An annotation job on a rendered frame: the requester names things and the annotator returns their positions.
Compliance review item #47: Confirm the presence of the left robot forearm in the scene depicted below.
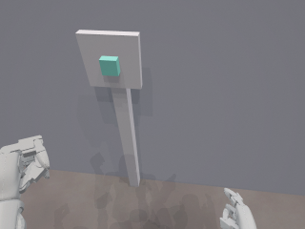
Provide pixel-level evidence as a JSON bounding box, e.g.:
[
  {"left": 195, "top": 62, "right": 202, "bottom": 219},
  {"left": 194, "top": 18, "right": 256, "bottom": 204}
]
[{"left": 0, "top": 199, "right": 27, "bottom": 229}]

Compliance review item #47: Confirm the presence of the panel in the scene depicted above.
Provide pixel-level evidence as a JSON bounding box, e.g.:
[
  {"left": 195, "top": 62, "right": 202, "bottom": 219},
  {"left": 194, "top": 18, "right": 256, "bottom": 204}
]
[{"left": 75, "top": 30, "right": 143, "bottom": 187}]

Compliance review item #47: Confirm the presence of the right robot hand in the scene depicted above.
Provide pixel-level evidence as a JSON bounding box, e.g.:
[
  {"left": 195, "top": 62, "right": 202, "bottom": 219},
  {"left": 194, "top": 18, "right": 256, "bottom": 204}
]
[{"left": 219, "top": 188, "right": 257, "bottom": 229}]

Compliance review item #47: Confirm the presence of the button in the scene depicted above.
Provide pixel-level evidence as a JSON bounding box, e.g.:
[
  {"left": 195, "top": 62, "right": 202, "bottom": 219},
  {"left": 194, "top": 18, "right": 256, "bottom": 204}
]
[{"left": 99, "top": 55, "right": 120, "bottom": 76}]

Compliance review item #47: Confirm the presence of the left robot hand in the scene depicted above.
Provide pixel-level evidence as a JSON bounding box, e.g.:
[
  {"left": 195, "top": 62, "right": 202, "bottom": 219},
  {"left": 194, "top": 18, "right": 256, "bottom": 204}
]
[{"left": 0, "top": 135, "right": 50, "bottom": 201}]

